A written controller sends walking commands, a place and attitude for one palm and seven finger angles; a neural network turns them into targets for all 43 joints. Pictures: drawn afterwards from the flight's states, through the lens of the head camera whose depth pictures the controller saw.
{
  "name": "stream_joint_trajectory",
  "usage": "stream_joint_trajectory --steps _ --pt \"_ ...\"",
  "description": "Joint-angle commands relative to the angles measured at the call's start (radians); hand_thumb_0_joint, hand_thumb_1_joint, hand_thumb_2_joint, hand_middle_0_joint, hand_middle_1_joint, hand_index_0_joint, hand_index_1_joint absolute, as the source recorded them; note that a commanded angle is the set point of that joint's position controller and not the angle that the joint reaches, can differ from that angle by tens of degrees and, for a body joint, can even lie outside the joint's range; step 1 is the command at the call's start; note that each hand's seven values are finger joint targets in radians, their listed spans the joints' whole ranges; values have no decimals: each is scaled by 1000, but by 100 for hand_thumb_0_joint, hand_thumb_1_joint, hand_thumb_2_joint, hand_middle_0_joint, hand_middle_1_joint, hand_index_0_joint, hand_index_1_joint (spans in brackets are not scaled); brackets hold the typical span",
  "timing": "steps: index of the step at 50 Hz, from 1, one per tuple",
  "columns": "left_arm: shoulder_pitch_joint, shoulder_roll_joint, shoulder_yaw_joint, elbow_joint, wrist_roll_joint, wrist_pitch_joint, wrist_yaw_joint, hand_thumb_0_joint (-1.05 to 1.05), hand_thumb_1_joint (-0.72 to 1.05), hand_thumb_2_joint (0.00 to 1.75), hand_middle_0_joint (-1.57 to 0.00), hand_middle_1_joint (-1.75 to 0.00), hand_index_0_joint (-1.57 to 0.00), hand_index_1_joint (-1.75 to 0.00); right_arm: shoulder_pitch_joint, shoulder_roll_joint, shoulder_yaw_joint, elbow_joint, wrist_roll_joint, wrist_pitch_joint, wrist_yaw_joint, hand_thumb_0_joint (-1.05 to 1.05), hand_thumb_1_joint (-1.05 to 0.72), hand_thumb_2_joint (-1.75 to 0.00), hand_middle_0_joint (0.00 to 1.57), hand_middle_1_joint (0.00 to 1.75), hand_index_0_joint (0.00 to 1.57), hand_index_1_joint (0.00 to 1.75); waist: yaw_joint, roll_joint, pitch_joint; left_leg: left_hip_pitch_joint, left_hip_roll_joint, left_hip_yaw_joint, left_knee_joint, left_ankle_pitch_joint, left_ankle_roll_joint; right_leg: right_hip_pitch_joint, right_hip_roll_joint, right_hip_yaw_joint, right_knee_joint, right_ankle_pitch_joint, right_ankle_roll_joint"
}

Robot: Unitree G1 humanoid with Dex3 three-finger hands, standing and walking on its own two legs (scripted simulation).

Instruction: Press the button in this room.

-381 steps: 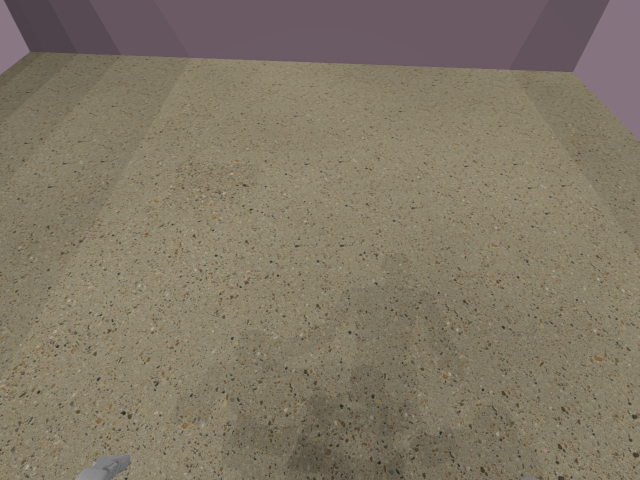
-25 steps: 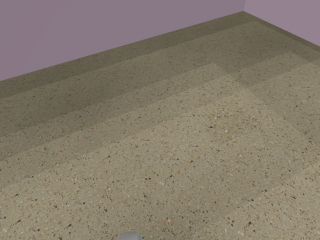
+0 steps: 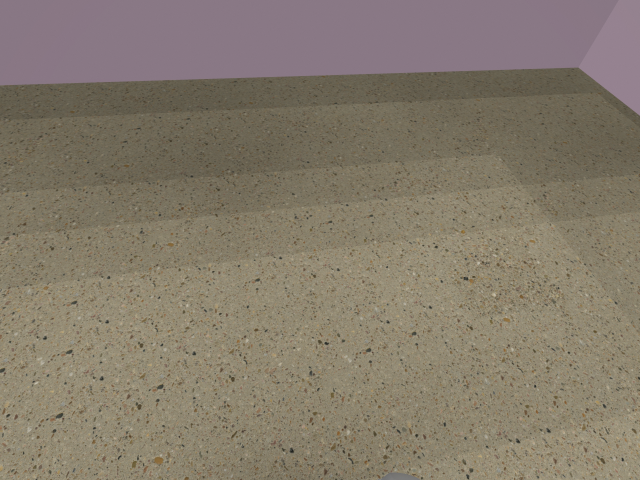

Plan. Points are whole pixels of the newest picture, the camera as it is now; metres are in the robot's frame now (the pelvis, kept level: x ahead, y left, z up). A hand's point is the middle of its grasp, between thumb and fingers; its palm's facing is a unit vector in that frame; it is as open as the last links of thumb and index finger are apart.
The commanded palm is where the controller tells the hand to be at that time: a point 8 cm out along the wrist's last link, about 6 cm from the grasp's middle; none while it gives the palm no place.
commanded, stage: turn or walk to find it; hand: left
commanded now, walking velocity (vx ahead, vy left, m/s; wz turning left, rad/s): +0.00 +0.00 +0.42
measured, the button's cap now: out of the picture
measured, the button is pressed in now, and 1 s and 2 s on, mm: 0 0 0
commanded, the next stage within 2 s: none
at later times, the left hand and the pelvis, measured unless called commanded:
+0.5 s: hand out of the picture +0.00 +0.12 -0.14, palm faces +0.22 -0.93 -0.29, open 7.4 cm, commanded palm none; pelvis -0.05 -0.08 +0.00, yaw +14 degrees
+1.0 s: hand out of the picture -0.18 +0.15 -0.18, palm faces +0.50 -0.83 -0.24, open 7.4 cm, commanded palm none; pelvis -0.09 -0.05 -0.01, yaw +27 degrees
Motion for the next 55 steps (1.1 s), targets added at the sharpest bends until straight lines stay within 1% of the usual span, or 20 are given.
stream_joint_trajectory --steps 1,7,12,13,14,15,16,17,19,21,34,37,40,41,42,43,44,45,49,55 --pt "-33 60 18 -88 -7 -15 11 0 90 90 -20 -30 -20 -30 78 -209 -62 -39 -8 -11 -11 0 -90 -90 20 30 20 30 -48 167 -61 104 250 -268 -135 311 98 -65 -1 16 -51 -23 10" --pt "-83 29 9 -127 -14 -20 14 0 90 90 -20 -30 -20 -30 95 -219 -74 -39 -18 0 -8 0 -90 -90 20 30 20 30 -62 194 -84 63 252 -373 -111 253 126 34 43 14 -268 -102 -13" --pt "34 37 14 -101 -20 -35 20 0 90 90 -20 -30 -20 -30 58 -206 -80 -53 -13 9 -1 0 -90 -90 20 30 20 30 -4 162 -126 -108 169 -370 -40 146 60 330 76 -14 -645 99 -40" --pt "68 75 22 -95 -15 -43 24 0 90 90 -20 -30 -20 -30 63 -174 -78 -55 -7 10 4 0 -90 -90 20 30 20 30 11 68 -134 -219 110 -313 27 31 6 459 5 42 -757 129 -60" --pt "88 168 40 -100 2 -53 33 0 90 90 -20 -30 -20 -30 76 -108 -68 -72 2 10 9 0 -90 -90 20 30 20 30 24 -185 -137 -419 -18 -158 247 -194 -67 566 -242 308 -852 45 -142" --pt "55 198 40 -122 -2 -47 35 0 90 90 -20 -30 -20 -30 44 -136 -77 -85 -9 15 4 0 -90 -90 20 30 20 30 29 -231 -85 -416 -45 -95 472 -354 -86 385 -391 396 -883 85 -231" --pt "-8 162 36 -141 -6 -45 37 0 90 90 -20 -30 -20 -30 48 -160 -86 -73 -17 28 9 0 -90 -90 20 30 20 30 1 -146 -48 -377 -6 -134 616 -313 -80 254 -354 322 -898 6 -246" --pt "-77 130 35 -153 -8 -51 37 0 90 90 -20 -30 -20 -30 81 -154 -87 -46 -20 41 14 0 -90 -90 20 30 20 30 -35 -178 -7 -370 11 -133 689 -258 -83 193 -295 262 -914 -34 -221" --pt "-127 79 12 -161 -13 -53 33 0 90 90 -20 -30 -20 -30 139 -137 -87 -4 -20 49 22 0 -90 -90 20 30 20 30 -77 -84 40 -351 25 -98 789 -160 -98 150 -208 123 -876 69 -176" --pt "-86 61 7 -148 -11 -64 28 0 90 90 -20 -30 -20 -30 160 -122 -82 11 -18 50 24 0 -90 -90 20 30 20 30 -67 -96 32 -355 27 -74 818 -101 -117 196 -174 45 -853 160 -164" --pt "110 118 26 -57 9 -62 29 0 90 90 -20 -30 -20 -30 -25 -109 -52 -26 -4 35 18 0 -90 -90 20 30 20 30 34 -138 -57 -265 67 9 434 -277 -131 406 -269 26 -755 447 -240" --pt "109 144 34 -44 10 -58 26 0 90 90 -20 -30 -20 -30 -18 -103 -43 -29 4 23 15 0 -90 -90 20 30 20 30 29 -164 -103 -180 53 47 303 -273 -111 417 -279 1 -702 540 -246" --pt "73 143 36 -39 0 -50 23 0 90 90 -20 -30 -20 -30 56 -121 -43 -15 3 9 13 0 -90 -90 20 30 20 30 -29 -124 -137 19 49 70 29 -56 -92 319 -247 -79 -590 462 -167" --pt "68 118 30 -46 -10 -43 20 0 90 90 -20 -30 -20 -30 88 -165 -53 -7 0 0 14 0 -90 -90 20 30 20 30 -53 5 -149 151 104 -1 -66 61 -70 198 -197 -130 -470 332 -113" --pt "65 57 18 -78 -17 -35 14 0 90 90 -20 -30 -20 -30 107 -261 -75 -13 -10 -5 9 0 -90 -90 20 30 20 30 -68 293 -129 248 341 -322 -113 290 26 -67 -59 -180 -272 -73 -31" --pt "4 42 2 -106 -7 -23 16 0 90 90 -20 -30 -20 -30 130 -311 -84 -6 -10 6 2 0 -90 -90 20 30 20 30 -89 312 -102 171 440 -377 -129 429 123 -98 -20 -102 -130 -278 -24" --pt "-23 61 6 -108 -5 -15 14 0 90 90 -20 -30 -20 -30 102 -295 -76 -11 -11 9 -2 0 -90 -90 20 30 20 30 -76 204 -59 96 431 -314 -137 355 136 -82 -38 -49 -59 -223 -32" --pt "-17 48 11 -89 1 -10 14 0 90 90 -20 -30 -20 -30 62 -258 -67 -14 -13 0 -11 0 -90 -90 20 30 20 30 -61 281 -49 82 356 -281 -138 360 104 -97 -37 -18 -34 -174 -25" --pt "22 67 17 -55 -7 -19 1 0 90 90 -20 -30 -20 -30 -10 -217 -50 -42 -6 -8 -15 0 -90 -90 20 30 20 30 -22 192 -42 97 254 -170 -97 457 81 -82 -10 -13 19 -41 -10" --pt "-31 52 12 -91 -10 -16 9 0 90 90 -20 -30 -20 -30 45 -222 -61 -38 -10 -7 -11 0 -90 -90 20 30 20 30 -44 171 -44 91 258 -248 -106 378 109 -49 5 1 -93 -60 5"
